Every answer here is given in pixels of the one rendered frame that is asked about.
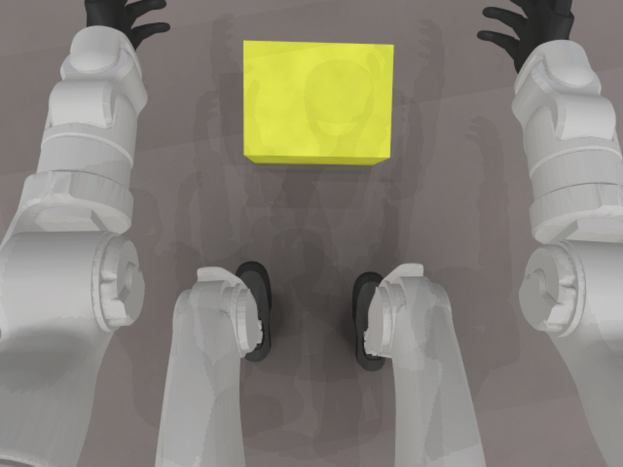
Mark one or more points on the robot left forearm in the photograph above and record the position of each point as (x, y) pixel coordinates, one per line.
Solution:
(87, 150)

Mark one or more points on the robot right forearm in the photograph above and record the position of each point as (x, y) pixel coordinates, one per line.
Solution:
(574, 158)

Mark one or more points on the left robot upper arm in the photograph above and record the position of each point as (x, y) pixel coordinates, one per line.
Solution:
(62, 297)

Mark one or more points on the carton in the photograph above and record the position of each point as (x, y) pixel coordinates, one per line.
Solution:
(317, 103)

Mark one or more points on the left robot hand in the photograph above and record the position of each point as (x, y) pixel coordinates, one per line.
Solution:
(114, 13)

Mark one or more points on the right robot hand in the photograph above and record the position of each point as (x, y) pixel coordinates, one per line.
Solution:
(547, 20)

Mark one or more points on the robot foot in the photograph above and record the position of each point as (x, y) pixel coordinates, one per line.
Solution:
(256, 278)
(363, 292)

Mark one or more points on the right robot upper arm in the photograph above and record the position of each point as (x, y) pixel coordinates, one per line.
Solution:
(573, 291)

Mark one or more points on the robot right foot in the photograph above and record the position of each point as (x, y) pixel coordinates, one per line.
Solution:
(363, 292)

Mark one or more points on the robot left foot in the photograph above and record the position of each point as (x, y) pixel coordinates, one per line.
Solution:
(256, 278)

